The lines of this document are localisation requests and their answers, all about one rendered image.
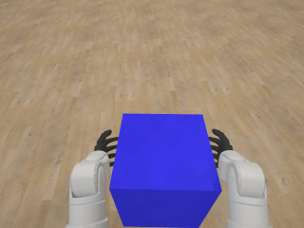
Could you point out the robot left forearm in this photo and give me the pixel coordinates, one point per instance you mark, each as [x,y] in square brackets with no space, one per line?
[87,192]

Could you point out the right robot hand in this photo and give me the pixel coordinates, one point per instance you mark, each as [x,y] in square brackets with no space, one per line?
[223,144]

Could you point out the robot right forearm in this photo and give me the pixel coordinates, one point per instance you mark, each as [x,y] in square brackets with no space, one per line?
[246,191]

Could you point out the carton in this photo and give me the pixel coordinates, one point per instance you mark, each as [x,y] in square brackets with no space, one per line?
[164,173]

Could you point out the left robot hand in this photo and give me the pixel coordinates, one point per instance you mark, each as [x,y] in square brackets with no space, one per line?
[102,143]

